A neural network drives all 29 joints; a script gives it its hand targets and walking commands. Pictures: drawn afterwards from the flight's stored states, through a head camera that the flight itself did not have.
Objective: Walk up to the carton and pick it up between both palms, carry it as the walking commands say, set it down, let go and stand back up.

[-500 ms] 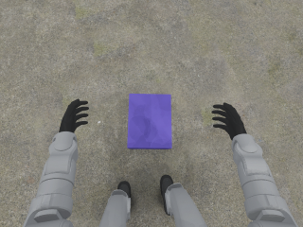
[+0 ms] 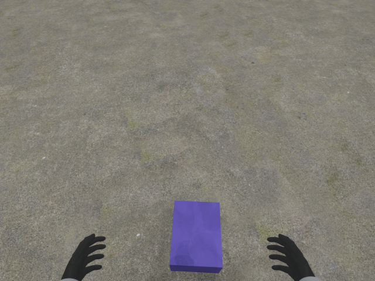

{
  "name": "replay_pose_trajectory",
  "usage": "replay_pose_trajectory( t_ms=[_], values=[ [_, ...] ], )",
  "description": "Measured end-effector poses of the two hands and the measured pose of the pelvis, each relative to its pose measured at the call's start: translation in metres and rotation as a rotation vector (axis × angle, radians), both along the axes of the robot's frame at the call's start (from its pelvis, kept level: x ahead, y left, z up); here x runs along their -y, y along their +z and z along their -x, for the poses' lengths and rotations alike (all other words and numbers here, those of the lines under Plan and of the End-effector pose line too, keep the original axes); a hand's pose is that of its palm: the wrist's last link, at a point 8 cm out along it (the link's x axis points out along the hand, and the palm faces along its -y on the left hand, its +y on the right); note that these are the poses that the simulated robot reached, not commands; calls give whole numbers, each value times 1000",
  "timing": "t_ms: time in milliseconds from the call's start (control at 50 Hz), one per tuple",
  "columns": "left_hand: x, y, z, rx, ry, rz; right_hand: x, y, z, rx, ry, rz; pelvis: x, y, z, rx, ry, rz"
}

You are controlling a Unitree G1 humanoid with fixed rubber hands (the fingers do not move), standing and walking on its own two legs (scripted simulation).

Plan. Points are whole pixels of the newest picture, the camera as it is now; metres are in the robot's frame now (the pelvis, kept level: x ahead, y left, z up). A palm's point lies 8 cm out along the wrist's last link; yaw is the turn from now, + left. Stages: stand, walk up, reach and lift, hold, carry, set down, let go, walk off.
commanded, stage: let go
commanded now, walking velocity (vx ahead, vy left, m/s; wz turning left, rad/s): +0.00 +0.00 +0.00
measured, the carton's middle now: (195, 235) +0.42 -0.05 -0.70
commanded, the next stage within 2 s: stand in 0.40 s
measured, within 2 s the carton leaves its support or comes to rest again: neither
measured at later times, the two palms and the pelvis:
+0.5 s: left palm out of the picture +0.15 +0.25 -0.08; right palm (320, 278) +0.15 -0.26 -0.07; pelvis +0.00 -0.01 +0.00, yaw -1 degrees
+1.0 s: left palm out of the picture +0.13 +0.28 -0.09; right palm out of the picture +0.14 -0.30 -0.10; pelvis +0.01 -0.01 +0.00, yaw +0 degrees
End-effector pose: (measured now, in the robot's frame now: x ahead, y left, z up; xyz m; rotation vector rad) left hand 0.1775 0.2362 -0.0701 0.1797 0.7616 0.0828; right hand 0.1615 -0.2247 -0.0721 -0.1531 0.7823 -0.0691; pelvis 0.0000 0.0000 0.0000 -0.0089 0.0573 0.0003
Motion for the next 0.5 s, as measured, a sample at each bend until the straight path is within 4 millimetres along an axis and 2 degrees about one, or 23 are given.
replay_pose_trajectory(
  t_ms=[180,400,500],
  values=[
    [-3,5,24,-29,10,10,2,6,-1,-8,24,9,-2,1,0,107,3,-1],
    [9,4,19,-19,-5,9,14,8,2,-29,11,43,5,-2,2,144,-15,-5],
    [-10,-7,29,-81,0,-108,38,-3,8,-43,-16,129,8,-4,1,96,-10,-3]
  ],
)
